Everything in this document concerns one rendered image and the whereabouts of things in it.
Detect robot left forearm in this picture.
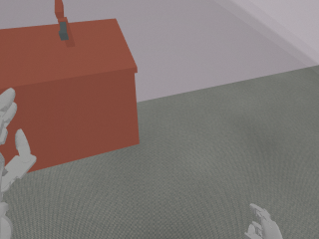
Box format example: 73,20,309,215
0,202,13,239

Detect robot right hand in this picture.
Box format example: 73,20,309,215
244,203,283,239

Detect robot left hand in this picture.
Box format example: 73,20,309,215
0,88,37,203

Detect tap lever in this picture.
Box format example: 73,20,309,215
58,22,69,41

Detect counter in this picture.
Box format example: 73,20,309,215
0,0,140,173

